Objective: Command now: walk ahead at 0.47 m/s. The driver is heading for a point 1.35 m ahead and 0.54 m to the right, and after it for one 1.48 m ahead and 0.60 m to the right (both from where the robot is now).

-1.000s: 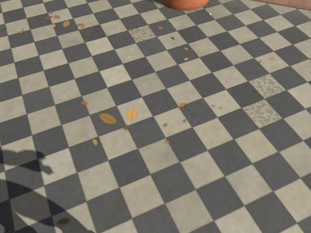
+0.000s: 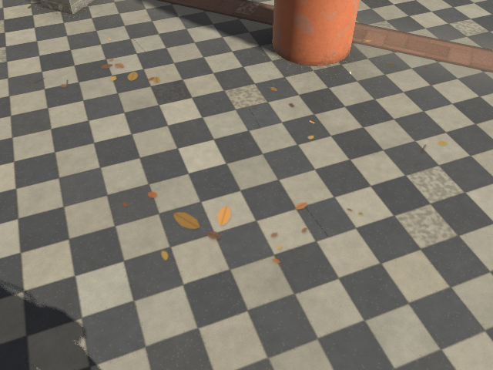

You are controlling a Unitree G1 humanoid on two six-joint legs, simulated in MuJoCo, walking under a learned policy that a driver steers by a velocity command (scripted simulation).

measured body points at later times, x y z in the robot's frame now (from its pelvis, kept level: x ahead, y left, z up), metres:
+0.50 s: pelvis +0.21 +0.04 -0.02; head +0.23 +0.05 +0.43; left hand +0.43 +0.25 -0.13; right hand +0.09 -0.18 -0.15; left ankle +0.03 +0.13 -0.75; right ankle +0.38 -0.09 -0.68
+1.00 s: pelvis +0.64 -0.08 -0.02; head +0.68 -0.11 +0.43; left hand +0.72 +0.19 -0.14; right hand +0.80 -0.38 -0.07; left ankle +0.93 -0.04 -0.70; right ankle +0.45 -0.04 -0.75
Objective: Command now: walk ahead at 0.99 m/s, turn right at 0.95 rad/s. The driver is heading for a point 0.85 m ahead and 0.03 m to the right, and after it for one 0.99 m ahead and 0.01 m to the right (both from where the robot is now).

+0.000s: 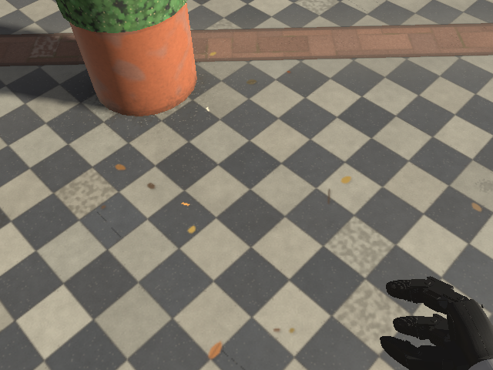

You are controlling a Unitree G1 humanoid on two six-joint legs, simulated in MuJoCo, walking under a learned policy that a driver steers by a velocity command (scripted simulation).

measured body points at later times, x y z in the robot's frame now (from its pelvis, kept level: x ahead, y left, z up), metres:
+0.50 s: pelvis +0.45 -0.04 -0.02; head +0.49 -0.06 +0.43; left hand +0.80 +0.03 -0.06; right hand +0.26 -0.24 -0.14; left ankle +0.26 +0.16 -0.71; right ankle +0.58 -0.16 -0.72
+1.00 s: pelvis +0.91 -0.20 -0.03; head +0.94 -0.21 +0.42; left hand +0.97 +0.07 -0.16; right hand +1.01 -0.48 -0.14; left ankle +1.04 -0.20 -0.73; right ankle +0.64 -0.22 -0.61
